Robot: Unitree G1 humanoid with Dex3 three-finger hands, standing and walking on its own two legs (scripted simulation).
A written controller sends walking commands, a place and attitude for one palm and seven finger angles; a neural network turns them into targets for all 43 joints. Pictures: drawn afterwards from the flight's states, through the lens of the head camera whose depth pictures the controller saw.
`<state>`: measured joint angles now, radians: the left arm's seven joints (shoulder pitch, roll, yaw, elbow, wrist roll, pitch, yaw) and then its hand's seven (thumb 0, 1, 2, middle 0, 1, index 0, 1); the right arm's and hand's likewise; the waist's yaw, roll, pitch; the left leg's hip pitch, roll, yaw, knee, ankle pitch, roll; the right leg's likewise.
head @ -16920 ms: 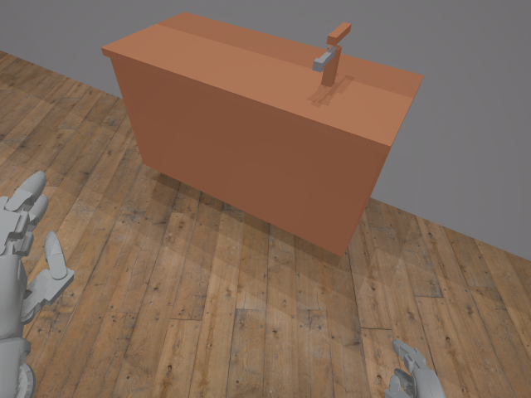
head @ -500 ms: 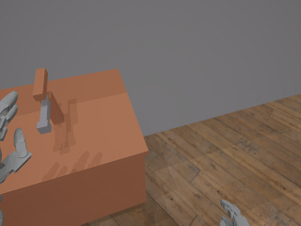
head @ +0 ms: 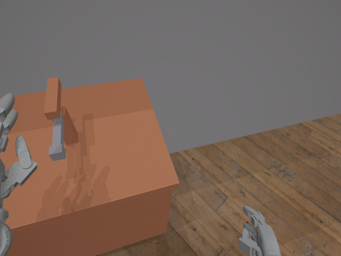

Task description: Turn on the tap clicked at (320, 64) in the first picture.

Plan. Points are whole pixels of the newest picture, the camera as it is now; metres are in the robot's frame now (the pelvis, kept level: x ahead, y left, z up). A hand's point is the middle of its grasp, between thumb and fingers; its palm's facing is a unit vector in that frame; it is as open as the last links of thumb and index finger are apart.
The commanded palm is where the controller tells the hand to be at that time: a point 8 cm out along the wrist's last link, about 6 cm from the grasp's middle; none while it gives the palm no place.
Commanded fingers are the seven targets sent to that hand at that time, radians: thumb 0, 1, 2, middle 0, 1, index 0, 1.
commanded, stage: come to a stop and stand still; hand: left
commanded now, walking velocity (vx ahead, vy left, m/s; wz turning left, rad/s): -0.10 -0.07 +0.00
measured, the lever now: (57, 152) +0.32 +0.30 +0.05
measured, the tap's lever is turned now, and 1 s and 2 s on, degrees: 0 0 0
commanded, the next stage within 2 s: look again from close up in 1.08 s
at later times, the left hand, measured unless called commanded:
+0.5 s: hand (42, 176) +0.21 +0.24 +0.14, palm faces +0.28 -0.89 -0.37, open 7.4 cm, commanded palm +0.16 +0.29 +0.18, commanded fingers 0.00 0.90 0.90 -0.20 -0.30 -0.20 -0.30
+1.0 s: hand (18, 161) +0.23 +0.29 +0.16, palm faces +0.38 -0.86 -0.32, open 7.4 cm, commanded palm +0.17 +0.32 +0.18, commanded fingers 0.00 0.90 0.90 -0.20 -0.30 -0.20 -0.30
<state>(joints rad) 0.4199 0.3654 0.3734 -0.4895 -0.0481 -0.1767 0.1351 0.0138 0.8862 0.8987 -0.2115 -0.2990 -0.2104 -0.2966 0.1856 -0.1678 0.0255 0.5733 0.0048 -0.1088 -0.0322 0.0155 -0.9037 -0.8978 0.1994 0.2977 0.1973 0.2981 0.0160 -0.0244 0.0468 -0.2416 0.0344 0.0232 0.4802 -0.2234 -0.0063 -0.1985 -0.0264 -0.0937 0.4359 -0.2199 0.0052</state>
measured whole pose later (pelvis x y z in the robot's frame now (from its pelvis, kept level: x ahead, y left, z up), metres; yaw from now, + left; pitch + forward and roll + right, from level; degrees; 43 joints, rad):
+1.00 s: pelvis +0.00 +0.04 +0.00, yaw -1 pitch -1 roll -2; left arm 0.39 0.35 0.35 -0.44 -0.04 -0.22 0.11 0.02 0.89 0.90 -0.21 -0.30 -0.21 -0.30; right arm 0.20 -0.17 0.03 0.59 -0.01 -0.16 -0.02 0.02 -0.90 -0.90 0.20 0.30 0.20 0.30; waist 0.03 -0.04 0.04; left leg -0.23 0.00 0.06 0.49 -0.24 0.05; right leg -0.17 -0.06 -0.06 0.39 -0.19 0.05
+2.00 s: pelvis -0.02 +0.00 -0.01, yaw -2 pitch +0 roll -2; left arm 0.45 0.39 0.39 -0.56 -0.07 -0.23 0.08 0.01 0.89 0.90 -0.21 -0.30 -0.21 -0.30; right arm 0.17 -0.17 0.00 0.54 0.00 -0.12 -0.02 0.02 -0.90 -0.90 0.20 0.30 0.20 0.30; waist 0.02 -0.01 0.10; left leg -0.34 0.08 0.04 0.58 -0.25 -0.01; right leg -0.28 0.01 -0.07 0.49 -0.21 -0.01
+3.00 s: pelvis +0.00 +0.02 +0.00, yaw -3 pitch +0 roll -1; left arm 0.39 0.35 0.35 -0.44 -0.03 -0.23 0.10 0.01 0.89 0.90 -0.21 -0.30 -0.21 -0.30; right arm 0.19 -0.18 0.03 0.58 0.00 -0.16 -0.01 0.02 -0.90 -0.90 0.20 0.30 0.20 0.30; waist 0.01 -0.04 0.05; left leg -0.22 -0.01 0.03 0.51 -0.29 0.04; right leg -0.22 -0.02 -0.03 0.43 -0.21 0.03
